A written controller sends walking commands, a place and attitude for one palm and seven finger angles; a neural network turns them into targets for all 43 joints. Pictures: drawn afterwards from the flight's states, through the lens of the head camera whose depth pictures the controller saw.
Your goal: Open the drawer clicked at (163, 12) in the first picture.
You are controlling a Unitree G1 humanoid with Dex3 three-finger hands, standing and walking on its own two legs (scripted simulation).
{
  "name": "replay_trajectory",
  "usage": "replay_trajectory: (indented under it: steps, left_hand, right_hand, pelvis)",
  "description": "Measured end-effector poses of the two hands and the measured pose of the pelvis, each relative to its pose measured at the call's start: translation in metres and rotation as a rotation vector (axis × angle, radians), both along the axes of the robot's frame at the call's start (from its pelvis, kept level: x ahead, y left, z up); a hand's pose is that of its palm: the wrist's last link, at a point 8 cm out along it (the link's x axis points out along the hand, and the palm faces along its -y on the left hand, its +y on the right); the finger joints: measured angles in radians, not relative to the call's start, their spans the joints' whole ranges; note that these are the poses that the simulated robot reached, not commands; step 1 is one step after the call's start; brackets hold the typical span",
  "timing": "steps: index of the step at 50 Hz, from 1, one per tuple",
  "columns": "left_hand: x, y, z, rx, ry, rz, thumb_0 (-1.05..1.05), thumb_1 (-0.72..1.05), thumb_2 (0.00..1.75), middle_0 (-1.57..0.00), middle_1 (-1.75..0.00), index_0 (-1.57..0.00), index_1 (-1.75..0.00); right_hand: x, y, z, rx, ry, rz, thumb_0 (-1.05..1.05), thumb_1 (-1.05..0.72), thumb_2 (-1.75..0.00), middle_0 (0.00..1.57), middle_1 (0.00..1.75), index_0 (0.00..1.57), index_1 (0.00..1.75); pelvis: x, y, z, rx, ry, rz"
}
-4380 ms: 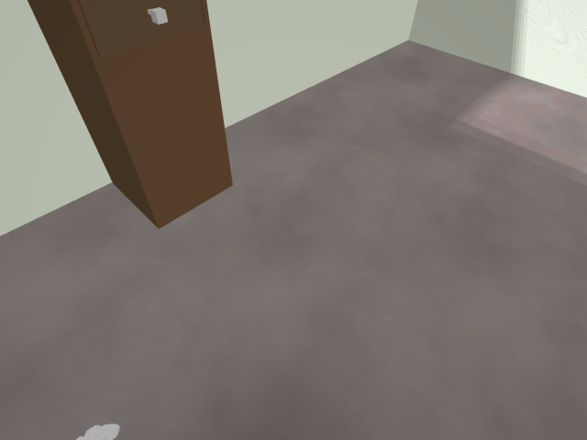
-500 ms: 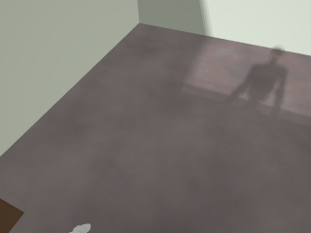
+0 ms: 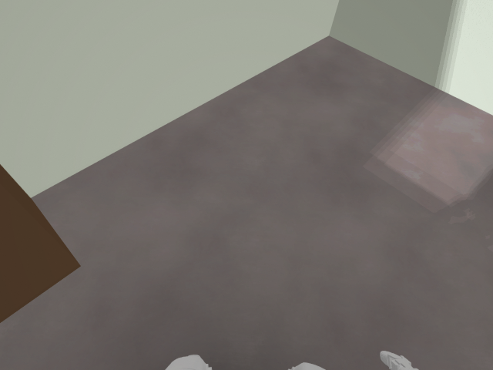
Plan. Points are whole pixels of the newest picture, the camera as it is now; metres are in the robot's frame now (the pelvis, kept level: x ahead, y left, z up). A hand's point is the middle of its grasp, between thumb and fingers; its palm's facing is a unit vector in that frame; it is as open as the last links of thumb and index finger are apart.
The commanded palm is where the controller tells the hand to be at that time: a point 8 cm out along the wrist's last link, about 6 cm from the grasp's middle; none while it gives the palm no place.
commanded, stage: turn to face it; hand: left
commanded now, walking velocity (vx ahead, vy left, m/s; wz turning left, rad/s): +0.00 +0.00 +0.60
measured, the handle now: out of the picture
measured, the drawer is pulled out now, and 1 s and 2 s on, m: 0.00 0.00 0.00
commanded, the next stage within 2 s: take the last steps up to it in 1.30 s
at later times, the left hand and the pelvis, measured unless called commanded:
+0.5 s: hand out of the picture +0.03 +0.16 -0.12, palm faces +0.30 -0.91 -0.30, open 7.4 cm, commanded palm none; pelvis +0.00 -0.06 +0.02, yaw +18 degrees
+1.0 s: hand out of the picture -0.11 +0.20 -0.15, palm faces +0.60 -0.76 -0.26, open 7.4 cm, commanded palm none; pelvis -0.04 -0.03 +0.02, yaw +35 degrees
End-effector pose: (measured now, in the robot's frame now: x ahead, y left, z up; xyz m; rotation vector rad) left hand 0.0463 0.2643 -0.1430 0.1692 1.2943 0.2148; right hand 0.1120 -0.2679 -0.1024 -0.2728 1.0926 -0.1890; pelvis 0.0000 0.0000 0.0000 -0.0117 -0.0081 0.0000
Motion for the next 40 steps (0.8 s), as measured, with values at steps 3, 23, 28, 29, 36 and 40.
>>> replay_trajectory:
  steps: [3, 23, 28, 29, 36, 40]
  left_hand:
    - [-0.001, 0.006, 0.011, 0.005, -0.014, 0.026, 0.00, 0.91, 0.90, -0.20, -0.30, -0.19, -0.29]
    - [-0.028, -0.060, 0.057, 0.093, -0.169, 0.184, 0.00, 0.91, 0.90, -0.21, -0.30, -0.20, -0.29]
    - [-0.056, -0.073, 0.053, 0.070, -0.139, 0.255, 0.00, 0.91, 0.90, -0.21, -0.30, -0.20, -0.30]
    - [-0.062, -0.075, 0.051, 0.064, -0.134, 0.272, 0.00, 0.91, 0.90, -0.21, -0.30, -0.20, -0.30]
    - [-0.126, -0.069, 0.027, 0.017, -0.067, 0.410, 0.00, 0.90, 0.90, -0.21, -0.30, -0.20, -0.30]
    - [-0.169, -0.054, 0.005, -0.003, -0.011, 0.502, 0.00, 0.91, 0.90, -0.21, -0.30, -0.20, -0.30]
  right_hand:
    - [0.003, 0.007, 0.004, 0.000, 0.025, 0.030, 0.00, -0.91, -0.90, 0.20, 0.30, 0.20, 0.30]
    - [0.015, -0.022, -0.029, 0.123, 0.145, 0.185, 0.00, -0.90, -0.90, 0.20, 0.30, 0.20, 0.30]
    - [0.024, -0.024, -0.021, 0.102, 0.168, 0.247, 0.00, -0.91, -0.90, 0.20, 0.30, 0.20, 0.30]
    - [0.027, -0.022, -0.020, 0.094, 0.175, 0.264, 0.00, -0.91, -0.90, 0.20, 0.30, 0.20, 0.30]
    - [0.060, 0.016, -0.012, 0.034, 0.154, 0.415, 0.00, -0.91, -0.90, 0.20, 0.30, 0.20, 0.30]
    - [0.078, 0.051, -0.007, 0.009, 0.072, 0.504, 0.00, -0.91, -0.90, 0.20, 0.30, 0.20, 0.30]
  pelvis:
    - [0.001, 0.001, 0.009, -0.009, 0.010, 0.036]
    - [-0.004, -0.057, 0.016, 0.039, -0.003, 0.288]
    - [-0.005, -0.062, 0.020, 0.052, -0.004, 0.361]
    - [-0.006, -0.062, 0.020, 0.052, -0.003, 0.376]
    - [-0.019, -0.048, 0.013, 0.029, 0.006, 0.470]
    - [-0.028, -0.033, 0.001, 0.020, 0.009, 0.520]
